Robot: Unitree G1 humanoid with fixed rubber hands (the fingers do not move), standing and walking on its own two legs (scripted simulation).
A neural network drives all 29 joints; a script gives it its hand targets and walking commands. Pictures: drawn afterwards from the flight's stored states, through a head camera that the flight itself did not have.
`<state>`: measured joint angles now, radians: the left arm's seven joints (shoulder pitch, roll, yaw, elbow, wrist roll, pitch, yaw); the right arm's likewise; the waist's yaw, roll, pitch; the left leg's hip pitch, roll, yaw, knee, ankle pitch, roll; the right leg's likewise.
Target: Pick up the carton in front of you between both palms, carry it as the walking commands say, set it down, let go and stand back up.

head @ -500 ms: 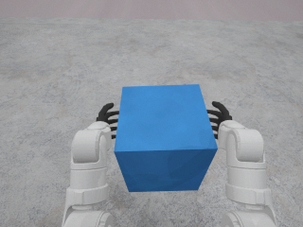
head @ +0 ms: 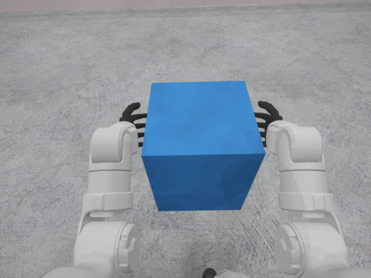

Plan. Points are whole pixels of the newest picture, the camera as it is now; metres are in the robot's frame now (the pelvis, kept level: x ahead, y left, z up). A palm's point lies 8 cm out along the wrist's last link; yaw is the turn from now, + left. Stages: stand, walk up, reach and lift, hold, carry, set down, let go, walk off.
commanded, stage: carry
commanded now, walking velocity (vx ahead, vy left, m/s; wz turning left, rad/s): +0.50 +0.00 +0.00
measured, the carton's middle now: (198, 150) +0.38 -0.01 +0.04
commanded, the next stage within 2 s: none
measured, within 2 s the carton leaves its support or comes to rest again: neither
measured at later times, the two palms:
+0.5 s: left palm (141, 51) +0.70 +0.15 +0.13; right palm (240, 49) +0.69 -0.15 +0.13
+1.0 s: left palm (158, 24) +0.96 +0.12 +0.10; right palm (235, 22) +0.95 -0.18 +0.10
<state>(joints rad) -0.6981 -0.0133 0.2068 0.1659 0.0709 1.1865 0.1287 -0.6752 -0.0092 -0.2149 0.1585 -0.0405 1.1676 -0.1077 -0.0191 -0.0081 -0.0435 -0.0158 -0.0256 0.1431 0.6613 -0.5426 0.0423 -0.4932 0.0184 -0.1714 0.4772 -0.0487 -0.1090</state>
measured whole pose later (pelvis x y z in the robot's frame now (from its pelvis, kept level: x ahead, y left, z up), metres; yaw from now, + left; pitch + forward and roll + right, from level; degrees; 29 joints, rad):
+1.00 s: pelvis +0.68 -0.03 +0.00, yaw -2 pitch +4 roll -2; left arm -0.25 -0.15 0.14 -0.24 0.13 1.18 0.10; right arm -0.24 0.15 -0.17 -0.27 -0.13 1.18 -0.07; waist 0.02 0.03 -0.09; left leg -0.08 0.05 0.11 0.73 -0.44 0.00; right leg -0.46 0.00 -0.22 0.48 -0.07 -0.08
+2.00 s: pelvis +1.32 -0.06 +0.01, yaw -1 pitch +3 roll +0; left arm -0.18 -0.14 0.10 -0.25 0.13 1.22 0.09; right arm -0.16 0.13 -0.13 -0.30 -0.13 1.23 -0.08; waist 0.02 0.03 -0.10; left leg -0.27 0.07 0.07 1.06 -0.45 -0.02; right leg -0.42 -0.05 -0.23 0.52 -0.17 -0.07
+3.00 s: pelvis +1.87 -0.06 +0.02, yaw -1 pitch +4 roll -1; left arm -0.19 -0.14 0.10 -0.29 0.13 1.21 0.09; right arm -0.18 0.14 -0.13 -0.33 -0.13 1.22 -0.08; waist 0.00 0.04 -0.09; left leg -0.10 0.09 0.12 0.45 -0.40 -0.04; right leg -0.35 -0.02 -0.22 0.47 -0.20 -0.05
